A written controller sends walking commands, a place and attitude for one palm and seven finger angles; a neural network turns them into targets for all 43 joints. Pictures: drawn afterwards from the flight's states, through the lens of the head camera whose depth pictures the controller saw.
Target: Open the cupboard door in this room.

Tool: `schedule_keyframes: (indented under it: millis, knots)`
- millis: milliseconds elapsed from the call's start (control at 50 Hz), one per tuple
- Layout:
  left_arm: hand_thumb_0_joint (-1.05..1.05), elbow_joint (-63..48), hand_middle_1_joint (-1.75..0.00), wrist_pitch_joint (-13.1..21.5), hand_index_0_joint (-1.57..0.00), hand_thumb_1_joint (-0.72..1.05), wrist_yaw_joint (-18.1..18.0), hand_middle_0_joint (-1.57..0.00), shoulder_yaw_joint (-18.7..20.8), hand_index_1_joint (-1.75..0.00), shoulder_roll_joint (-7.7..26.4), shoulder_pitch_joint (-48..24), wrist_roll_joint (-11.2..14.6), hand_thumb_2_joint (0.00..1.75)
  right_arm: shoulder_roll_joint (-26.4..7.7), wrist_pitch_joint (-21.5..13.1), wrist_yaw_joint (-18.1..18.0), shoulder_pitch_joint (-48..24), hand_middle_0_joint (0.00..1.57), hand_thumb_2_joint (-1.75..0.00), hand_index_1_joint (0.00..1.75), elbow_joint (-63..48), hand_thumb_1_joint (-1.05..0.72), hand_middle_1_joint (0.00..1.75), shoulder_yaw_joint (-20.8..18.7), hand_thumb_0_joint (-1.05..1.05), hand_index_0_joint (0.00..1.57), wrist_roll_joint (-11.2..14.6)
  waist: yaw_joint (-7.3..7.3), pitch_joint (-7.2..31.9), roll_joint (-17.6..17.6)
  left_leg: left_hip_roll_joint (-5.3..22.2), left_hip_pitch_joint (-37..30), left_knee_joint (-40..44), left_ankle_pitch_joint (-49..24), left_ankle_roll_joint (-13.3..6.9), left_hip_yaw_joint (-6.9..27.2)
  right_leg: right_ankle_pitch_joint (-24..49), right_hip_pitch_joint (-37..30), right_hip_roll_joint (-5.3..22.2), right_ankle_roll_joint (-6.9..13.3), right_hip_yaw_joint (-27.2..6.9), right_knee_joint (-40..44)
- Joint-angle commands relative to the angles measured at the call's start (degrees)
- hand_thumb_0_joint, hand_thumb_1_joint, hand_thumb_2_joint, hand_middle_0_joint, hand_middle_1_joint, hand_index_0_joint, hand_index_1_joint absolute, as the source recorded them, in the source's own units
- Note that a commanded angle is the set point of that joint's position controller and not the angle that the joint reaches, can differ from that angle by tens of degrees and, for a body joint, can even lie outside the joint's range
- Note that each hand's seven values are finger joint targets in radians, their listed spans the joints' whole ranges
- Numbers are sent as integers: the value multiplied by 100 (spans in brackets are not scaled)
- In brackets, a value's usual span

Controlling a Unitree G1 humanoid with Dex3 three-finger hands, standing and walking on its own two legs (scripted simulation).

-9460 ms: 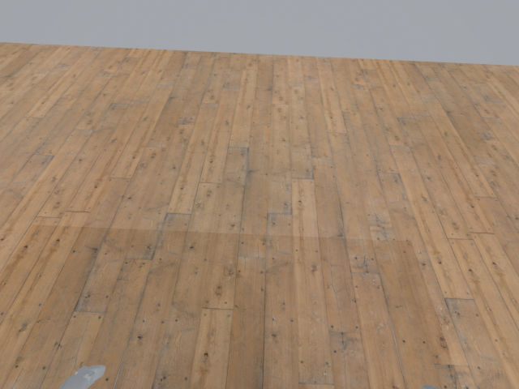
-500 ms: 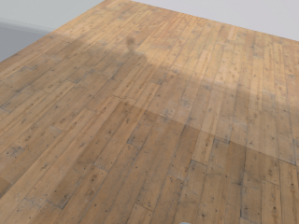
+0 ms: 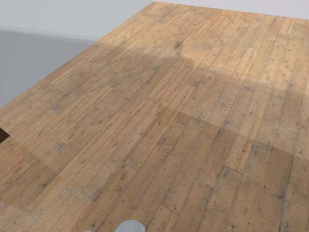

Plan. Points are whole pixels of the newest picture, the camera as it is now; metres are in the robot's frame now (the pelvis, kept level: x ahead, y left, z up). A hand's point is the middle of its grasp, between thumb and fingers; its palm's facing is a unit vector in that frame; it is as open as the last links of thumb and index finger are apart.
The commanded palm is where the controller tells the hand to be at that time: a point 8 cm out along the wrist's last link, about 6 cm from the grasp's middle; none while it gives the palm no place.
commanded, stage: turn or walk to find it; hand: left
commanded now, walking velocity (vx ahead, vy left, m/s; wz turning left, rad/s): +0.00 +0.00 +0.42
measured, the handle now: out of the picture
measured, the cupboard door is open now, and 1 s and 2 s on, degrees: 0 0 0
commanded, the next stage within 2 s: none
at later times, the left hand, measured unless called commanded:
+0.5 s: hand out of the picture -0.07 +0.25 -0.18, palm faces +0.29 -0.93 -0.24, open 7.4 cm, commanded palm none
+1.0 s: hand out of the picture -0.05 +0.18 -0.15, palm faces +0.43 -0.86 -0.28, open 7.4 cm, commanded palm none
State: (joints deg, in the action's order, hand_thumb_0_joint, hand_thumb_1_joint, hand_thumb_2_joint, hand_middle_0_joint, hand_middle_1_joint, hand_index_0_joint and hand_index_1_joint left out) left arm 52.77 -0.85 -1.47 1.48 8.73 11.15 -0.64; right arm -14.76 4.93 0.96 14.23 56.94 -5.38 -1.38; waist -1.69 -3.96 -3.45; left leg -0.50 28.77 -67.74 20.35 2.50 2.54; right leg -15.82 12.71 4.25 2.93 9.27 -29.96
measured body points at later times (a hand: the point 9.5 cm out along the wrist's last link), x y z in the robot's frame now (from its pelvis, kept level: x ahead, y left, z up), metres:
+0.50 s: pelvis -0.04 +0.03 -0.01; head -0.02 +0.06 +0.44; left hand -0.08 +0.30 -0.16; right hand +0.12 -0.18 -0.14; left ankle -0.07 +0.14 -0.74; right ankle -0.02 -0.09 -0.68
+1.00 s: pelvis -0.05 -0.02 +0.00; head -0.01 -0.05 +0.45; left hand -0.08 +0.23 -0.13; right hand +0.09 -0.24 -0.17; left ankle -0.14 +0.11 -0.65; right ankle -0.01 -0.10 -0.74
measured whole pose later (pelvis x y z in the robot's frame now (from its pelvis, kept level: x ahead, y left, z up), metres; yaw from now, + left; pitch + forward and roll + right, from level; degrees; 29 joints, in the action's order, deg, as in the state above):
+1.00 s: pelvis -0.05 -0.02 +0.00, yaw +25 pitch -1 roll +2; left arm 53.3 -0.5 -1.5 1.3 8.8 11.4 -0.8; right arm -14.8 4.8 0.9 13.1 57.0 -5.2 -1.2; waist -1.4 -4.2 -2.8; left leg 0.5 27.9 -67.1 21.7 3.0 2.0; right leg -16.8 11.8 4.8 1.9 10.0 -30.1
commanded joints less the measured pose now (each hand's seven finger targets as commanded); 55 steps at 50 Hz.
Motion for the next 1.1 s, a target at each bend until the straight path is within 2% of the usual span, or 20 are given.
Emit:
schedule_keyframes:
  millis: [0,220,260,300,320,340,360,380,400,460,520,620,720,740,760,780,800,820,880,1080]
  knots:
    - [0,-318,-30,173,-20,90,-63,-20,263,-30,1063,135,-26,90,-314,-110,5,-15,20,-90,30,-282,-90,30,-55,0,20,-12,180,159,1291,228,376,-251,-247,176,19,616,-282,1351,220,-971,1479]
    - [0,64,-30,112,-20,90,-59,-20,387,-30,1407,636,-124,90,-128,-231,-29,-628,20,-90,30,-425,-90,30,124,0,20,90,504,497,1352,350,-492,2149,762,73,-529,1791,-784,1857,604,-853,1020]
    - [0,88,-30,93,-20,90,-53,-20,412,-30,1477,575,-126,90,-103,-282,-48,-458,20,-90,30,-404,-90,30,143,0,20,102,403,652,1337,290,-874,2783,612,8,-678,2021,-738,1871,547,-708,759]
    - [0,115,-30,61,-20,90,-30,-20,413,-30,1454,427,-69,90,-165,-347,-57,-104,20,-90,30,-314,-90,30,137,0,20,94,150,821,1118,238,-1699,3970,-396,-58,-763,1826,-405,1653,186,-315,201]
    - [0,87,-30,25,-20,90,-17,-20,389,-30,1309,388,-19,90,-357,-398,-45,109,20,-90,30,-274,-90,30,98,0,20,91,14,921,505,473,-2398,4644,-1064,-148,-414,1306,149,1386,-116,-32,-511]
    - [0,-90,-30,-18,-20,90,12,-20,322,-30,960,433,30,90,-904,-434,-80,180,20,-90,30,-323,-90,30,-30,0,20,34,-49,836,-1114,1754,-2986,5014,-2097,-687,1357,-629,1615,611,-577,254,-1613]
    - [0,-268,-30,-80,-20,90,14,-20,217,-30,823,38,-23,90,-1218,-378,-134,314,20,-90,30,-297,-90,30,-85,0,20,26,-201,608,-1431,2417,-2619,5130,-3167,-1260,1846,-2032,1998,293,-685,-120,-2469]
    - [0,-284,-30,-120,-20,90,29,-20,259,-30,949,-65,-34,90,-1177,-350,-139,179,20,-90,30,-314,-90,30,-58,0,20,0,-131,503,-782,2439,-2194,5097,-2649,-1447,1483,-1835,1782,366,-603,-440,-2924]
    - [0,-185,-30,-171,-20,90,24,-20,276,-30,888,-120,-58,90,-997,-388,-187,-95,20,-90,30,-356,-90,30,-12,0,20,-6,-66,390,-1183,2012,-1941,5193,-2357,-1292,1320,-1523,1863,368,-649,-631,-3094]
    - [0,-9,-30,-145,-20,90,99,-20,307,-30,951,98,-44,90,-767,-417,-218,-609,20,-90,30,-520,-90,30,98,0,20,13,187,93,-654,1468,-1785,5042,-2502,-1061,756,-798,1821,248,-702,-683,-3340]
    - [0,-1,-30,-108,-20,90,90,-20,287,-30,918,105,-25,90,-785,-450,-213,-381,20,-90,30,-484,-90,30,64,0,20,36,134,319,-341,1378,-2140,4929,-3059,-1084,699,-706,1756,173,-776,-680,-3123]
    - [0,-232,-30,-97,-20,90,51,-20,241,-30,825,-198,7,90,-827,-402,-185,-192,20,-90,30,-483,-90,30,-3,0,20,-4,-8,417,-524,1422,-2149,4772,-2987,-1233,1133,-1063,1353,25,-778,-699,-2016]
    - [0,-161,-30,33,-20,90,30,-20,254,-30,865,344,41,90,-804,-366,-152,-395,20,-90,30,-577,-90,30,-55,0,20,17,267,723,-476,1070,-1614,4145,-3041,-941,1258,43,-73,-214,-697,-528,140]
    - [0,-100,-30,90,-20,90,11,-20,282,-30,1000,578,18,90,-678,-374,-136,-415,20,-90,30,-607,-90,30,-44,0,20,50,379,869,-140,810,-1206,3807,-2406,-682,1071,628,-741,35,-651,-697,844]
    - [0,-76,-30,151,-20,90,-36,-20,369,-30,1446,712,-62,90,-326,-388,-103,-302,20,-90,30,-674,-90,30,4,0,20,105,413,1035,1080,218,-183,2908,-937,-306,421,1151,-1628,1172,-328,-1722,1103]
    - [0,-115,-30,157,-20,90,-55,-20,446,-30,1824,778,-93,90,-189,-377,-109,-532,20,-90,30,-866,-90,30,38,0,20,83,550,786,2087,-298,460,1704,1337,-72,-50,2237,-1398,2301,388,-2748,1177]
    - [0,-167,-30,129,-20,90,-62,-20,397,-30,1714,743,-64,90,-387,-309,-108,-622,20,-90,30,-847,-90,30,-29,0,20,54,536,699,1425,-115,252,773,1366,-121,258,2159,-718,2356,685,-2459,1189]
    - [0,-213,-30,146,-20,90,-106,-20,418,-30,1487,352,-48,90,-410,-225,-102,-476,20,-90,30,-727,-90,30,-57,0,20,30,347,572,1825,36,329,291,1124,-118,406,1709,-466,2113,627,-2228,1310]
    - [0,-383,-30,157,-20,90,-53,-20,272,-30,1151,-183,-35,90,-321,-167,-12,-148,20,-90,30,-405,-90,30,-54,0,20,2,66,180,1155,137,317,-315,230,23,133,1410,-183,1412,286,-1235,1202]
    - [0,-125,-30,131,-20,90,-62,-20,370,-30,1406,429,-111,90,-167,-199,-2,-663,20,-90,30,-468,-90,30,81,0,20,51,415,294,1324,328,-176,1563,564,166,-450,1963,-691,1670,504,-754,986]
